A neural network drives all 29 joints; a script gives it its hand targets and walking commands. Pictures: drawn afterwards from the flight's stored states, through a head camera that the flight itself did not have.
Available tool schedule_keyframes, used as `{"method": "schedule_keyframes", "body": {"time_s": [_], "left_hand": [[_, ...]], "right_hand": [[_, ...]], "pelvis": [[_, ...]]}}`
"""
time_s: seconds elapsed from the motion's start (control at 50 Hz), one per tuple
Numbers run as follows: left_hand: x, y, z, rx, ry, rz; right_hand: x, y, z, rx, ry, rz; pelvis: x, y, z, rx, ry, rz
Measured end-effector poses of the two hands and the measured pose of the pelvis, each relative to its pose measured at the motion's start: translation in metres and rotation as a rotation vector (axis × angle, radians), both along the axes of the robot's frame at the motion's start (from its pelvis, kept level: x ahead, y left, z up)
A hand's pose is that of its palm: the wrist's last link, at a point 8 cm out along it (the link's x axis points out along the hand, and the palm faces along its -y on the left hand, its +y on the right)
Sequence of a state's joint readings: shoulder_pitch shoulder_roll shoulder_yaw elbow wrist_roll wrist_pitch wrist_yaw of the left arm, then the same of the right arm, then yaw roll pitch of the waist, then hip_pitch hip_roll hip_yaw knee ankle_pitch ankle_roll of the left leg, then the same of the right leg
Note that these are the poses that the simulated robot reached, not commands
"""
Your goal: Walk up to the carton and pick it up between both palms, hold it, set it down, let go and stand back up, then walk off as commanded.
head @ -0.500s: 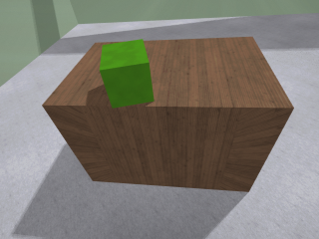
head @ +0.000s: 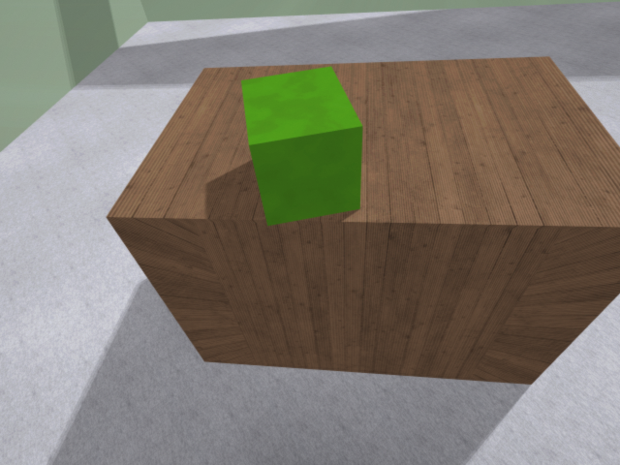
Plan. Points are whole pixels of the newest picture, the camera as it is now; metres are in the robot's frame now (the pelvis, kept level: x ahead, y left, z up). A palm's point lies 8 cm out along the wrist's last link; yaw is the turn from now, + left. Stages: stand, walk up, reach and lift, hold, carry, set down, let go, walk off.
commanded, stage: walk up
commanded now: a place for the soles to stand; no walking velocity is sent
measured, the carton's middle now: (300, 144) +0.69 +0.04 +0.06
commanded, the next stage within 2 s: none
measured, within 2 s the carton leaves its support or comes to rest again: neither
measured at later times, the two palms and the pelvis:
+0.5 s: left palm out of the picture +0.15 +0.41 -0.04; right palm out of the picture +0.15 -0.24 -0.07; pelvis +0.08 +0.07 +0.02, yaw +1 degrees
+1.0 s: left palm (8, 462) +0.18 +0.42 -0.04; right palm (515, 443) +0.19 -0.23 -0.10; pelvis +0.12 +0.08 +0.01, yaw +1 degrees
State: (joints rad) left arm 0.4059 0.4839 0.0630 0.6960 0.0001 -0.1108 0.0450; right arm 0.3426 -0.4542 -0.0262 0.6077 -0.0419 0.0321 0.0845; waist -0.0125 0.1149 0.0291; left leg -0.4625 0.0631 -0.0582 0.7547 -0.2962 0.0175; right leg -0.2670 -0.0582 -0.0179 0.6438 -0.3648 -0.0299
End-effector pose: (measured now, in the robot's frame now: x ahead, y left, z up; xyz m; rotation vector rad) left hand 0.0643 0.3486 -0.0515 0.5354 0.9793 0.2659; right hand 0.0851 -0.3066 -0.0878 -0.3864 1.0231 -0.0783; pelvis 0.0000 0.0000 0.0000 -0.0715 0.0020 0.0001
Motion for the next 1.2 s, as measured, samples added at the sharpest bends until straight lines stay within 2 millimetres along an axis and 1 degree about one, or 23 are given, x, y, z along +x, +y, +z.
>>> {"method": "schedule_keyframes", "body": {"time_s": [0.02, 0.06, 0.12, 0.18, 0.24, 0.3, 0.38, 0.46, 0.58, 0.62, 0.66, 0.7, 0.74, 0.82, 0.88, 0.96, 1.04, 1.08, 1.14, 1.2], "left_hand": [[0.005, 0.009, -0.007, -0.008, 0.008, -0.001], [0.013, 0.018, -0.013, -0.032, 0.023, -0.004], [0.029, 0.032, -0.01, -0.051, 0.028, -0.016], [0.04, 0.043, -0.006, -0.065, 0.034, -0.019], [0.047, 0.055, -0.003, -0.066, 0.038, -0.004], [0.053, 0.063, 0.0, -0.062, 0.039, 0.01], [0.062, 0.069, 0.004, -0.047, 0.047, 0.022], [0.076, 0.069, 0.007, -0.028, 0.059, 0.018], [0.108, 0.054, 0.014, 0.0, 0.053, -0.017], [0.116, 0.048, 0.013, 0.014, 0.031, -0.019], [0.116, 0.045, 0.008, 0.03, 0.004, 0.002], [0.111, 0.044, 0.011, 0.037, -0.016, 0.034], [0.106, 0.045, 0.018, 0.053, -0.024, 0.056], [0.104, 0.05, 0.03, 0.081, -0.015, 0.064], [0.11, 0.055, 0.031, 0.079, -0.012, 0.051], [0.116, 0.065, 0.022, 0.044, 0.004, 0.041], [0.118, 0.082, 0.002, 0.003, 0.038, 0.042], [0.121, 0.085, -0.005, -0.02, 0.051, 0.043], [0.126, 0.088, -0.009, -0.044, 0.055, 0.043], [0.129, 0.089, -0.013, -0.058, 0.067, 0.04]], "right_hand": [[0.002, 0.009, -0.001, -0.007, -0.004, -0.002], [0.002, 0.022, 0.005, -0.021, -0.007, -0.015], [0.003, 0.035, 0.023, -0.044, -0.008, -0.045], [0.008, 0.046, 0.037, -0.067, -0.01, -0.057], [0.018, 0.056, 0.041, -0.071, -0.009, -0.051], [0.03, 0.064, 0.041, -0.066, -0.014, -0.043], [0.045, 0.07, 0.036, -0.051, -0.012, -0.034], [0.056, 0.07, 0.027, -0.033, 0.001, -0.038], [0.068, 0.057, 0.015, -0.009, 0.015, -0.061], [0.076, 0.052, 0.007, 0.0, 0.014, -0.059], [0.089, 0.047, -0.005, 0.006, 0.004, -0.04], [0.102, 0.047, -0.006, 0.011, -0.003, -0.016], [0.11, 0.048, -0.005, 0.018, -0.006, 0.001], [0.113, 0.055, -0.011, 0.046, 0.012, 0.01], [0.111, 0.06, -0.013, 0.05, 0.022, -0.005], [0.108, 0.069, -0.012, 0.035, 0.043, -0.022], [0.105, 0.082, -0.01, -0.013, 0.049, -0.037], [0.105, 0.086, -0.003, -0.039, 0.039, -0.046], [0.113, 0.089, 0.008, -0.069, 0.022, -0.04], [0.13, 0.09, 0.013, -0.079, -0.001, -0.033]], "pelvis": [[0.003, 0.01, -0.003, 0.011, -0.002, 0.001], [0.009, 0.026, -0.001, 0.018, -0.005, -0.01], [0.018, 0.042, 0.01, -0.005, -0.005, -0.007], [0.028, 0.055, 0.019, -0.012, -0.005, -0.001], [0.039, 0.066, 0.023, -0.013, -0.012, 0.009], [0.049, 0.073, 0.024, -0.005, -0.02, 0.018], [0.061, 0.077, 0.023, 0.015, -0.018, 0.026], [0.075, 0.076, 0.021, 0.034, -0.007, 0.021], [0.096, 0.062, 0.018, 0.062, 0.004, 0.006], [0.103, 0.056, 0.013, 0.072, -0.008, 0.007], [0.109, 0.049, 0.003, 0.076, -0.032, 0.012], [0.112, 0.047, 0.003, 0.071, -0.05, 0.022], [0.114, 0.046, 0.006, 0.088, -0.056, 0.031], [0.115, 0.05, 0.009, 0.109, -0.054, 0.027], [0.117, 0.055, 0.009, 0.107, -0.051, 0.018], [0.119, 0.068, 0.008, 0.09, -0.038, 0.017], [0.121, 0.086, 0.002, 0.064, -0.026, 0.013], [0.123, 0.093, 0.002, 0.069, -0.029, 0.004], [0.127, 0.098, 0.006, 0.057, -0.021, 0.013], [0.132, 0.1, 0.007, 0.058, -0.01, 0.006]]}}
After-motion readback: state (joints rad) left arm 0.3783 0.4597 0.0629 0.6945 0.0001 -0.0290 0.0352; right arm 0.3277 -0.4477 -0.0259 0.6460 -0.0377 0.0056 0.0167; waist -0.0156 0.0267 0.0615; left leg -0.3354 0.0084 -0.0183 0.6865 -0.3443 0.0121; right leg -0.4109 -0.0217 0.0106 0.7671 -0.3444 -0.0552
